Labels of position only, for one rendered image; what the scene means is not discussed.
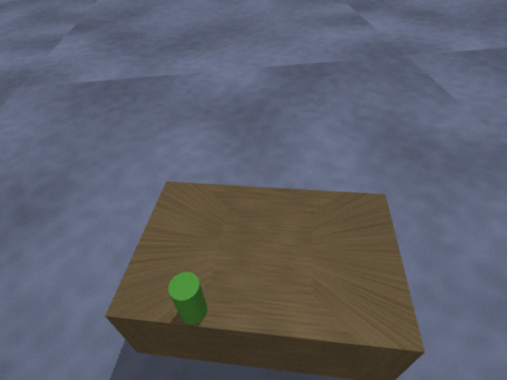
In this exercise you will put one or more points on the can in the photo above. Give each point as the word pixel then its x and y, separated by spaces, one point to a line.
pixel 188 297

